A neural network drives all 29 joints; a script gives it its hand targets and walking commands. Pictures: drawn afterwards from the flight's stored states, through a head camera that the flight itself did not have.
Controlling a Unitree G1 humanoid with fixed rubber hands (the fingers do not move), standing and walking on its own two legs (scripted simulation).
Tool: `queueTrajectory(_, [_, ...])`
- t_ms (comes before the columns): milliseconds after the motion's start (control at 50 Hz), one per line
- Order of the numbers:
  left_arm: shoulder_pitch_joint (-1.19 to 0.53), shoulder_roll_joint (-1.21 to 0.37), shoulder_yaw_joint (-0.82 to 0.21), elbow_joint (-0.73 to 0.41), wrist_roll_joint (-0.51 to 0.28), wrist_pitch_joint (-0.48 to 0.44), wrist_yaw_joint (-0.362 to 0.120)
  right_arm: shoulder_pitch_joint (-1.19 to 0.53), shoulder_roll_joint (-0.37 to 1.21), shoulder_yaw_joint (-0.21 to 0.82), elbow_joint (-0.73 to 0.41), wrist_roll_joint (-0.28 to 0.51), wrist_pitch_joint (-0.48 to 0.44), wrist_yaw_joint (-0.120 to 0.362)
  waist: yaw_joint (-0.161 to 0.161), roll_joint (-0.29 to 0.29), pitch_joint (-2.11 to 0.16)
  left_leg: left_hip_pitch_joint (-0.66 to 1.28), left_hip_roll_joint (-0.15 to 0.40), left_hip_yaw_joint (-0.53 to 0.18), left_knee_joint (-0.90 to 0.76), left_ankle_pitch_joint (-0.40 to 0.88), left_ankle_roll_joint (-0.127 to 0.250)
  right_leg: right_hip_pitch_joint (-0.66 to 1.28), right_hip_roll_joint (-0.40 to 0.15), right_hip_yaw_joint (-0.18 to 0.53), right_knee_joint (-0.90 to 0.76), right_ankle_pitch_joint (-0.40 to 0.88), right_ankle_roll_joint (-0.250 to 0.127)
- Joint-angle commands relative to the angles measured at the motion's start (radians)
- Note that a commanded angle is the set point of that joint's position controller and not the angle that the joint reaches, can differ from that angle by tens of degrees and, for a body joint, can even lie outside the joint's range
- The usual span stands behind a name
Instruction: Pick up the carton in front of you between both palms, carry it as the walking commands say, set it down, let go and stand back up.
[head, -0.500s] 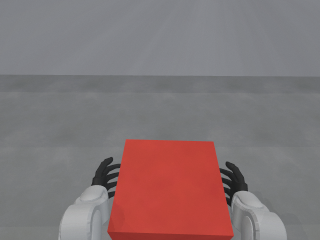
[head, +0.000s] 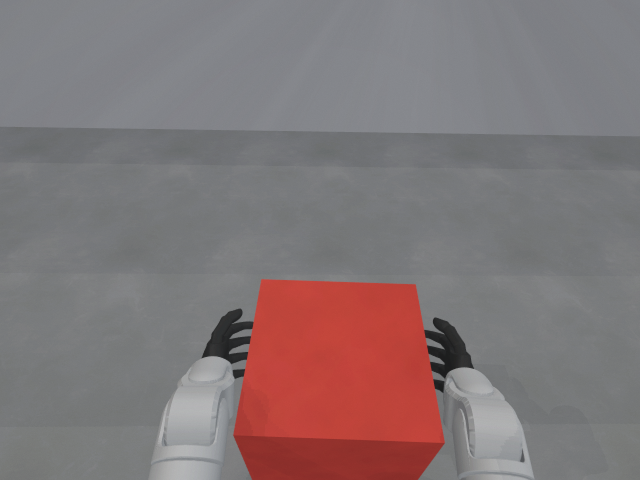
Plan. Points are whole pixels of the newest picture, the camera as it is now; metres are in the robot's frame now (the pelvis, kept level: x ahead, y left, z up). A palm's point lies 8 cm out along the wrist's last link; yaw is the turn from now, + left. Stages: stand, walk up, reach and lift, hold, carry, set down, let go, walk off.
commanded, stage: carry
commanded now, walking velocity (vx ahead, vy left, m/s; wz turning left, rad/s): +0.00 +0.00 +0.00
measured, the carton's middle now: (334, 393) +0.28 +0.00 -0.05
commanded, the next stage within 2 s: none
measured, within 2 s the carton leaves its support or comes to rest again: neither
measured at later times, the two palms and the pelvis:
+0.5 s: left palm (224, 361) +0.28 +0.14 +0.03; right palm (462, 373) +0.27 -0.16 +0.03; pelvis +0.00 -0.01 +0.00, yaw +0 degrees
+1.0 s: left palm (222, 329) +0.32 +0.15 +0.04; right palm (447, 337) +0.32 -0.15 +0.04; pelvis +0.04 +0.00 +0.00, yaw +0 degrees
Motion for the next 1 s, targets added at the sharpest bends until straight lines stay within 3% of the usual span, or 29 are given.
queueTrajectory(0, [-0.421, -0.694, -0.461, -0.017, -0.183, -0.116, -0.171, -0.44, 0.688, 0.455, -0.03, 0.182, -0.122, 0.172, 0.0, 0.017, -0.213, 0.256, 0.094, -0.132, -0.037, 0.162, -0.002, -0.118, -0.103, 0.079, -0.111, 0.196, -0.022])
queueTrajectory(100, [-0.471, -0.78, -0.501, 0.017, -0.198, -0.177, -0.196, -0.491, 0.775, 0.498, 0.008, 0.196, -0.184, 0.199, -0.001, 0.02, -0.242, 0.264, 0.095, -0.131, -0.028, 0.202, 0.001, -0.103, -0.101, 0.08, -0.092, 0.229, -0.021])
queueTrajectory(200, [-0.452, -0.857, -0.573, -0.045, -0.236, -0.134, -0.21, -0.474, 0.852, 0.565, -0.052, 0.234, -0.144, 0.211, -0.001, 0.019, -0.273, 0.269, 0.095, -0.125, -0.012, 0.258, 0.005, -0.085, -0.102, 0.08, -0.068, 0.288, -0.018])
queueTrajectory(440, [-0.456, -0.858, -0.538, -0.031, -0.225, -0.096, -0.218, -0.479, 0.851, 0.538, -0.046, 0.222, -0.103, 0.215, -0.001, 0.005, -0.228, 0.239, 0.089, -0.119, -0.021, 0.187, -0.006, -0.111, -0.111, 0.09, -0.091, 0.276, -0.021])
queueTrajectory(740, [-0.459, -0.87, -0.531, -0.015, -0.223, -0.094, -0.225, -0.482, 0.865, 0.532, -0.03, 0.22, -0.1, 0.221, 0.001, 0.004, -0.237, 0.241, 0.089, -0.109, -0.016, 0.203, -0.012, -0.106, -0.112, 0.091, -0.086, 0.315, -0.021])
queueTrajectory(760, [-0.461, -0.869, -0.531, -0.015, -0.224, -0.094, -0.225, -0.481, 0.869, 0.534, -0.031, 0.221, -0.1, 0.221, 0.002, 0.0, -0.239, 0.242, 0.091, -0.103, -0.039, 0.115, -0.018, -0.103, -0.119, 0.094, -0.118, 0.234, -0.021])
queueTrajectory(800, [-0.478, -0.872, -0.536, -0.024, -0.226, -0.097, -0.224, -0.506, 0.878, 0.541, -0.041, 0.224, -0.102, 0.221, 0.01, -0.041, -0.186, 0.204, 0.057, -0.058, -0.047, -0.181, -0.041, -0.102, -0.148, 0.144, -0.256, -0.105, -0.051])
queueTrajectory(820, [-0.494, -0.873, -0.533, -0.03, -0.227, -0.098, -0.225, -0.523, 0.876, 0.542, -0.045, 0.224, -0.104, 0.221, 0.014, -0.082, -0.12, 0.127, 0.024, -0.015, -0.004, -0.243, -0.064, -0.092, -0.19, 0.215, -0.347, -0.247, -0.082])
queueTrajectory(840, [-0.511, -0.876, -0.532, -0.034, -0.228, -0.101, -0.226, -0.547, 0.873, 0.542, -0.051, 0.223, -0.109, 0.222, 0.017, -0.111, -0.045, 0.043, -0.001, 0.009, 0.057, -0.238, -0.074, -0.079, -0.237, 0.284, -0.411, -0.301, -0.109])
queueTrajectory(880, [-0.524, -0.876, -0.535, -0.036, -0.225, -0.106, -0.225, -0.571, 0.868, 0.537, -0.049, 0.227, -0.116, 0.224, 0.023, -0.123, 0.007, -0.084, 0.013, -0.027, 0.13, -0.217, -0.069, 0.011, -0.285, 0.314, -0.429, -0.169, -0.144])
queueTrajectory(920, [-0.511, -0.867, -0.544, -0.039, -0.228, -0.109, -0.22, -0.552, 0.855, 0.535, -0.043, 0.229, -0.117, 0.222, 0.025, -0.113, -0.036, -0.143, 0.001, -0.026, 0.108, -0.242, -0.054, 0.18, -0.272, 0.26, -0.343, 0.191, -0.149])
queueTrajectory(960, [-0.482, -0.855, -0.543, -0.035, -0.223, -0.106, -0.214, -0.502, 0.844, 0.527, -0.028, 0.228, -0.116, 0.219, 0.015, -0.098, -0.111, -0.033, -0.049, 0.016, -0.027, -0.205, -0.039, 0.237, -0.229, 0.162, -0.214, 0.422, -0.12])
queueTrajectory(980, [-0.456, -0.85, -0.539, -0.027, -0.217, -0.103, -0.21, -0.478, 0.845, 0.519, -0.019, 0.228, -0.113, 0.217, 0.002, -0.073, -0.172, 0.192, -0.066, 0.033, -0.138, -0.109, -0.028, 0.149, -0.188, 0.069, -0.106, 0.507, -0.079])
